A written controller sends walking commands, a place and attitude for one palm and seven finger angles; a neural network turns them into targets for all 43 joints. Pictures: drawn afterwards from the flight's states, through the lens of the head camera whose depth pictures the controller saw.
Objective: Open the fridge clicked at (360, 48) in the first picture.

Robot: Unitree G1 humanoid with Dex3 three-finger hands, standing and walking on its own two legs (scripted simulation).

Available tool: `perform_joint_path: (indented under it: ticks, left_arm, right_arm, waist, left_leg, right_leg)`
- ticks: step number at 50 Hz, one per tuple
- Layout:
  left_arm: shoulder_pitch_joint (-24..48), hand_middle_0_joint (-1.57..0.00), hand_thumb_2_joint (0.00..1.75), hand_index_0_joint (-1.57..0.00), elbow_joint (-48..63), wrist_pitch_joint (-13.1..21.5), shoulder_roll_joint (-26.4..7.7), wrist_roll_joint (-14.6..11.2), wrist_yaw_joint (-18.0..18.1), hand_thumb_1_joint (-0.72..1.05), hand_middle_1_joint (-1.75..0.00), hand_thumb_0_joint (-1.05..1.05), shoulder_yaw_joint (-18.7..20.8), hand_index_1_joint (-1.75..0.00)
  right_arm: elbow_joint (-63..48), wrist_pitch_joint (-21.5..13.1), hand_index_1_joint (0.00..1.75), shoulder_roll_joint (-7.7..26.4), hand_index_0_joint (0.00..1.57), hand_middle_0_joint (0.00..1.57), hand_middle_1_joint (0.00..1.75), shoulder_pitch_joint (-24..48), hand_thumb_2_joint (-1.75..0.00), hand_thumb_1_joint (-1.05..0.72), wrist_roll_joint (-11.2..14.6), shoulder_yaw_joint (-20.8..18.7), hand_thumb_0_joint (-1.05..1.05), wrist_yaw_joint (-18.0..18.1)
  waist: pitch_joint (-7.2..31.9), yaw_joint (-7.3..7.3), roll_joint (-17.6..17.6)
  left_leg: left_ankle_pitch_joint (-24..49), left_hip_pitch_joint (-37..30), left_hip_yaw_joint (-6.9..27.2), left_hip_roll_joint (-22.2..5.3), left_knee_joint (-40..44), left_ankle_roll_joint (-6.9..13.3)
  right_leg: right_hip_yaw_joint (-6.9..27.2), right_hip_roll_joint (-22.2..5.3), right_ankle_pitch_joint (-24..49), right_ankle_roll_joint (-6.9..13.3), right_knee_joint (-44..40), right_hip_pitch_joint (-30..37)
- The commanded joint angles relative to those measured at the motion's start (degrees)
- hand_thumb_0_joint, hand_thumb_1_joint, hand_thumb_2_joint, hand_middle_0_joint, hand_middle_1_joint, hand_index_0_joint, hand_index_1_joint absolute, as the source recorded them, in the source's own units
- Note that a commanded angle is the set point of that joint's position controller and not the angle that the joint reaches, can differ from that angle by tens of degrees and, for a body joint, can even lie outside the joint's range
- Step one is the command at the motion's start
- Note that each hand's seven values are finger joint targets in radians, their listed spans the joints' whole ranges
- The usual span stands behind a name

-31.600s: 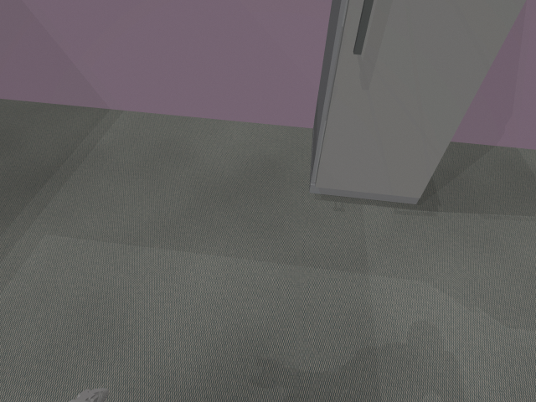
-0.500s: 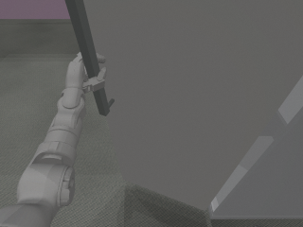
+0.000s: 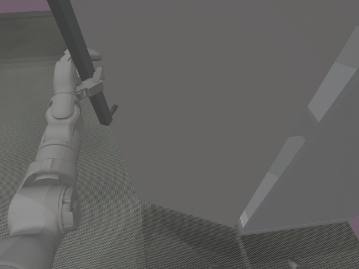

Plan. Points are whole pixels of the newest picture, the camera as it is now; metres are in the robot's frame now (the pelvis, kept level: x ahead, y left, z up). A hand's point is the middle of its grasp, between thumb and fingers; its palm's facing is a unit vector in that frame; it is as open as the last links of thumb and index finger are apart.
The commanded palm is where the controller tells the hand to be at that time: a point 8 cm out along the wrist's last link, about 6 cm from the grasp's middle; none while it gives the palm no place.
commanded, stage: stop walking and hold the door back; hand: left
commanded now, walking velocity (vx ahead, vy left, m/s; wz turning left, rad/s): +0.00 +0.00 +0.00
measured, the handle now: (85, 46) +0.50 +0.20 +0.24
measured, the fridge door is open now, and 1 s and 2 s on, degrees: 66 65 65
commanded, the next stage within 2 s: loosen the grip on the handle in 0.18 s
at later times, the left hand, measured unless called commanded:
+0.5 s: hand (88, 73) +0.47 +0.20 +0.20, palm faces +0.19 -0.97 -0.15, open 8.3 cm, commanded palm +0.43 +0.24 +0.18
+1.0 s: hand (87, 79) +0.49 +0.21 +0.17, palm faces +0.18 -0.97 -0.17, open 14.6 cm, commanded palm +0.45 +0.27 +0.18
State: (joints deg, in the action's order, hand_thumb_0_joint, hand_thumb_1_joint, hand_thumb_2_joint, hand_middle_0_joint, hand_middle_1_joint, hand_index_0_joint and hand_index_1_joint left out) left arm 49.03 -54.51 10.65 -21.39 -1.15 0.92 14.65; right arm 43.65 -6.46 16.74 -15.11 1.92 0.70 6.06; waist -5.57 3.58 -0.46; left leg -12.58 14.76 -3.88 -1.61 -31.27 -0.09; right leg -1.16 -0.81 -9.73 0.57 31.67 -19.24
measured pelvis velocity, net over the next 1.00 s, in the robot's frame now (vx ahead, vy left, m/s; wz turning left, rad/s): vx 0.06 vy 0.02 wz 0.01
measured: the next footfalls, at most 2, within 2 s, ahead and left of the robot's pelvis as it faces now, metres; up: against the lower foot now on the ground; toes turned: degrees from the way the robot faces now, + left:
none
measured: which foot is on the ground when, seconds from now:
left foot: down 0.00-1.00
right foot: down 0.00-1.00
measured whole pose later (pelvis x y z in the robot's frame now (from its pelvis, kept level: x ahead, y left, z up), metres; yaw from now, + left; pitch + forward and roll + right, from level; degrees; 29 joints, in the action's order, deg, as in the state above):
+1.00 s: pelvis +0.06 +0.02 +0.00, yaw +0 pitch +5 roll +0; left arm 37.6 -40.5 6.0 -19.3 -1.5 -1.4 14.3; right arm 41.0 -8.4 14.7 -17.5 1.8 0.6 2.1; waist 3.6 1.4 -1.6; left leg -17.6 17.9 -3.7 -1.0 -30.7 0.8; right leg -1.3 -1.4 -13.0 -0.6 29.9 -21.7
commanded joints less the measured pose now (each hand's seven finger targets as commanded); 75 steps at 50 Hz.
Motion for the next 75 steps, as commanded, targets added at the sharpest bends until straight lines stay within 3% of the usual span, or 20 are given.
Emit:
perform_joint_path:
  ticks: [1,6,13,14,15,16,17,20,24,29,33,34,35,41,47,48,57,62,71,75]
  left_arm:
    - [24.99,-0.45,0.9,-0.45,9.85,3.74,-13.45,-0.8,1.04,0.9,-1.4,0.0,-0.05,-1.4]
    - [23.25,-0.45,0.9,-0.45,8.99,3.7,-14.4,-0.09,1.59,0.9,-1.4,0.0,-0.26,-1.4]
    - [21.6,-0.45,0.9,-0.45,5.61,3.81,-18.96,0.19,2.07,0.9,-1.4,0.0,3.05,-1.4]
    - [54.47,-0.45,0.9,-0.45,21.47,5.13,-40.21,7.28,-0.09,0.9,-1.4,0.0,14.17,-1.4]
    - [57.72,-0.45,0.84,-0.45,15.62,0.94,-43.76,5.6,-2.69,0.78,-1.4,0.0,24.48,-1.4]
    - [41.87,-0.45,0.78,-0.45,8.07,-0.47,-21.74,4.78,-3.9,0.66,-1.4,0.0,6.03,-1.4]
    - [27.97,-0.45,0.73,-0.45,-2.5,-1.2,-15.38,3.0,-4.64,0.54,-1.4,0.0,8.84,-1.4]
    - [25.69,-0.45,0.55,-0.45,8.23,4.56,-18.7,0.38,-2.97,0.17,-1.4,0.0,11.03,-1.4]
    - [21.01,-0.45,0.32,-0.45,11.27,6.26,-9.96,4.54,-0.73,-0.31,-1.4,0.0,-1.28,-1.4]
    - [20.83,-0.38,0.2,-0.38,13.21,2.95,-11.44,-0.17,-1.06,-0.55,-1.32,0.0,0.04,-1.32]
    - [28.05,-0.33,0.2,-0.33,20.15,3.63,-12.67,0.16,0.37,-0.55,-1.25,0.0,-0.09,-1.25]
    - [24.31,-0.32,0.2,-0.32,16.36,4.33,-22.68,1.74,1.26,-0.55,-1.23,0.0,7.98,-1.23]
    - [24.06,-0.3,0.2,-0.3,20.83,5.67,-23.13,1.68,1.64,-0.55,-1.22,0.0,8.15,-1.22]
    - [17.59,-0.25,0.2,-0.25,29.26,6.7,-12.42,-0.07,0.26,-0.55,-1.15,0.0,1.91,-1.15]
    - [8.46,-0.25,0.2,-0.25,23.63,-3.05,-6.16,-2.14,-1.97,-0.55,-1.15,0.0,-0.98,-1.15]
    - [15.65,-0.25,0.2,-0.25,25.96,-3.04,-21.27,-0.87,-0.98,-0.55,-1.15,0.0,9.42,-1.15]
    - [10.14,-0.25,0.2,-0.25,29.16,-0.28,-17.26,-1.17,-6.79,-0.55,-1.15,0.0,6.53,-1.15]
    - [12.02,-0.25,0.2,-0.25,26.01,-3.22,-15.55,-3.76,-11.02,-0.55,-1.15,0.0,4.25,-1.15]
    - [16.62,-0.25,0.2,-0.25,26.68,2.03,-24.24,-3.07,-10.99,-0.55,-1.15,0.0,10.05,-1.15]
    - [13.52,-0.25,0.2,-0.25,18.06,1.05,-26.66,-3.16,-12.92,-0.55,-1.15,0.0,11.64,-1.15]
  right_arm:
    - [-7.05,-1.45,0.3,6.81,0.2,0.2,0.3,2.02,-0.9,-0.9,0.29,-1.32,0.0,0.12]
    - [-7.32,-0.76,0.3,7.32,0.2,0.2,0.3,0.41,-0.9,-0.9,0.44,-2.4,0.0,0.27]
    - [-6.64,-0.16,0.3,6.72,0.2,0.2,0.3,0.3,-0.9,-0.9,0.46,-2.39,0.0,0.42]
    - [-10.35,-3.04,0.3,5.81,0.2,0.2,0.3,-3.97,-0.9,-0.9,-1.38,-7.01,0.0,-1.04]
    - [-5.63,-5.11,0.3,10.97,0.2,0.2,0.3,0.37,-0.9,-0.9,-4.0,-9.82,0.0,-2.74]
    - [-7.94,-5.85,0.3,8.1,0.2,0.2,0.3,-2.85,-0.9,-0.9,-1.51,-5.83,0.0,-2.53]
    - [-6.05,-4.69,0.3,7.27,0.2,0.2,0.3,-6.62,-0.9,-0.9,-0.94,-5.23,0.0,-2.54]
    - [-9.46,-4.85,0.3,7.99,0.2,0.2,0.3,-1.16,-0.9,-0.9,-2.11,-4.2,0.0,-3.45]
    - [-11.27,-5.68,0.3,7.19,0.2,0.2,0.3,-1.14,-0.9,-0.9,-1.0,-3.6,0.0,-5.11]
    - [-11.62,-6.24,0.3,8.38,0.2,0.2,0.3,-1.11,-0.9,-0.9,0.48,-3.44,0.0,-3.8]
    - [-10.22,-6.78,0.3,7.64,0.2,0.2,0.3,-1.31,-0.9,-0.9,0.16,-3.08,0.0,-3.38]
    - [-9.02,-6.34,0.3,8.66,0.2,0.2,0.3,-2.61,-0.9,-0.9,-0.34,-3.4,0.0,-3.0]
    - [-9.76,-5.73,0.3,8.53,0.2,0.2,0.3,-2.08,-0.9,-0.9,-0.76,-3.06,0.0,-2.86]
    - [-9.15,-6.48,0.3,7.19,0.2,0.2,0.3,-3.54,-0.9,-0.9,-1.1,-3.95,0.0,-3.5]
    - [-9.3,-5.05,0.3,6.89,0.2,0.2,0.3,-2.83,-0.9,-0.9,0.4,-3.56,0.0,-3.52]
    - [-8.56,-4.3,0.3,8.27,0.2,0.2,0.3,-3.06,-0.9,-0.9,0.23,-3.46,0.0,-2.7]
    - [-11.19,-3.37,0.3,6.04,0.2,0.2,0.3,-2.84,-0.9,-0.9,0.02,-3.0,0.0,-1.84]
    - [-10.7,-3.09,0.3,6.63,0.2,0.2,0.3,-2.64,-0.9,-0.9,0.95,-2.75,0.0,-1.02]
    - [-9.99,-3.26,0.3,7.19,0.2,0.2,0.3,-4.3,-0.9,-0.9,-0.24,-2.6,0.0,-0.49]
    - [-9.7,-2.63,0.3,8.02,0.2,0.2,0.3,-4.83,-0.9,-0.9,0.11,-2.31,0.0,-0.34]
  waist:
    - [15.94,-3.79,-7.34]
    - [19.13,-3.57,2.32]
    - [18.01,-3.65,9.01]
    - [19.84,-4.71,16.6]
    - [40.41,-2.68,-11.69]
    - [37.43,0.64,2.0]
    - [30.52,0.27,11.15]
    - [24.78,-2.79,-0.65]
    - [18.04,-1.02,-3.31]
    - [19.27,-0.77,6.65]
    - [22.0,-0.19,-0.78]
    - [22.02,-1.52,1.7]
    - [24.55,-2.35,-1.34]
    - [34.87,-1.68,-5.15]
    - [22.03,-1.84,2.03]
    - [23.81,-2.17,2.94]
    - [30.53,-3.21,-1.5]
    - [23.43,-1.41,-2.74]
    - [30.62,-2.17,-3.56]
    - [24.7,-2.17,-1.38]
  left_leg:
    - [1.05,0.9,10.43,-10.02,12.78,4.65]
    - [2.73,-0.61,3.31,-4.31,4.18,1.1]
    - [-2.81,-1.25,2.66,-1.5,2.58,0.4]
    - [1.03,-2.43,-1.05,-2.27,1.4,1.83]
    - [17.56,1.55,0.45,1.05,12.2,0.66]
    - [20.62,-5.01,0.01,0.34,5.21,-0.96]
    - [14.21,-0.99,1.51,-0.17,5.38,0.01]
    - [1.2,-0.09,0.77,0.56,7.07,0.99]
    - [-9.45,3.34,1.6,0.11,7.93,1.5]
    - [-11.72,4.96,0.65,0.59,7.39,2.25]
    - [-9.54,2.63,1.4,0.87,6.86,2.21]
    - [-7.65,4.68,1.66,0.82,6.36,2.3]
    - [-4.5,3.81,1.37,1.14,6.05,2.29]
    - [18.64,-7.72,2.34,-0.06,2.5,1.13]
    - [16.89,-1.13,1.79,0.01,3.37,1.02]
    - [13.81,0.09,1.69,0.29,3.69,1.46]
    - [22.51,-4.15,1.19,0.71,1.58,1.48]
    - [16.5,-2.37,1.99,0.68,1.85,1.07]
    - [16.6,-2.95,3.62,1.14,0.58,0.77]
    - [11.98,2.1,3.33,0.95,1.4,0.94]
  right_leg:
    - [1.14,-0.74,-7.47,-1.8,0.95,7.91]
    - [6.94,-5.16,0.07,-0.35,-6.16,9.69]
    - [10.39,-8.69,-10.42,0.71,-12.86,5.66]
    - [9.69,-5.3,3.4,1.41,-9.76,11.48]
    - [1.72,-1.3,19.99,4.92,-0.31,17.71]
    - [-1.04,-1.08,15.19,2.79,-1.3,10.26]
    - [-1.63,-0.02,12.59,1.56,-2.71,6.76]
    - [0.49,-0.85,1.76,1.77,-5.98,5.89]
    - [0.51,-0.6,-7.2,2.08,-5.96,-1.11]
    - [2.55,-1.11,-13.25,0.97,-8.83,2.05]
    - [2.21,-0.53,-9.6,1.04,-7.21,2.0]
    - [2.23,-0.38,-8.48,1.1,-6.41,3.65]
    - [2.12,-0.41,-5.95,1.11,-5.66,5.59]
    - [0.25,0.62,13.64,1.42,-1.73,6.97]
    - [-1.01,0.42,15.16,0.79,-3.11,5.3]
    - [-0.25,0.15,14.64,0.66,-3.41,7.44]
    - [0.46,0.23,21.66,0.97,-1.1,10.37]
    - [-0.38,0.28,15.87,1.09,-2.72,5.21]
    - [-0.31,0.39,13.84,1.36,-0.88,6.34]
    - [-0.54,0.2,11.0,1.33,-1.36,4.78]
